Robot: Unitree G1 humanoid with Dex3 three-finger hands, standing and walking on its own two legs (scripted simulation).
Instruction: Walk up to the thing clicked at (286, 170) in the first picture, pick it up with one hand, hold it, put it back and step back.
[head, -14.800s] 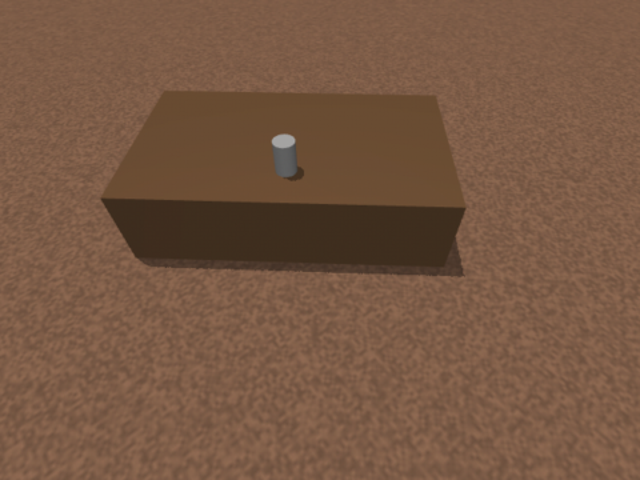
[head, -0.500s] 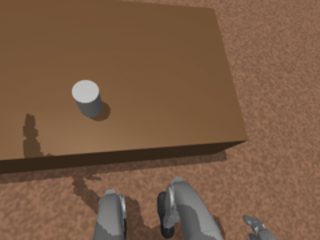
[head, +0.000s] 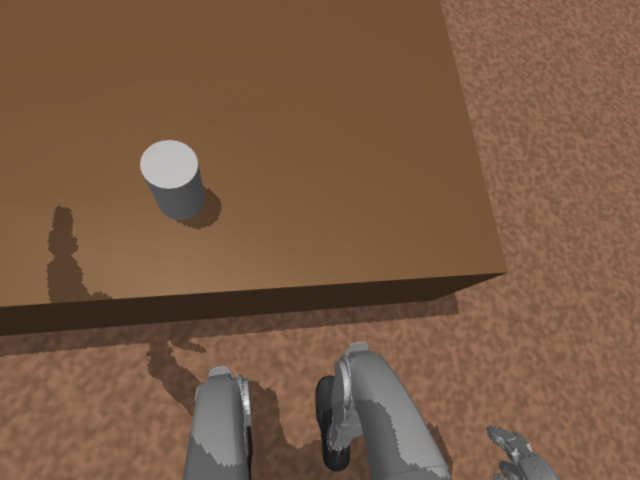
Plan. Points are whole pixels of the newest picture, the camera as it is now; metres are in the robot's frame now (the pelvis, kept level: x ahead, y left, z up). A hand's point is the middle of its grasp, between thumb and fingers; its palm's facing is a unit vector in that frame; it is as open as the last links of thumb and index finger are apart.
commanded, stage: approach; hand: left
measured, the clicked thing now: (176, 183) +0.55 +0.17 -0.21
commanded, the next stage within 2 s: close in in 0.28 s
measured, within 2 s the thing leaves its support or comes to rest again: neither
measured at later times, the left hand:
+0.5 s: hand (147, 199) +0.50 +0.20 -0.17, palm faces +0.03 -1.00 +0.04, open 17.6 cm
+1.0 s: hand (173, 198) +0.51 +0.17 -0.18, palm faces +0.06 -1.00 +0.01, open 17.7 cm
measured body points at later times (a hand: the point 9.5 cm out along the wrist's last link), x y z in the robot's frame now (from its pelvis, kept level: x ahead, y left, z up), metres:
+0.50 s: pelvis -0.04 -0.02 -0.17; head +0.19 +0.02 +0.22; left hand +0.50 +0.25 -0.16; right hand +0.01 -0.27 -0.28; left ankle +0.03 +0.09 -0.57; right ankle +0.08 -0.13 -0.57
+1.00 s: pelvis -0.04 -0.01 -0.18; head +0.18 +0.03 +0.21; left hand +0.50 +0.22 -0.17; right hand -0.01 -0.29 -0.28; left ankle +0.03 +0.09 -0.57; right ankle +0.08 -0.13 -0.57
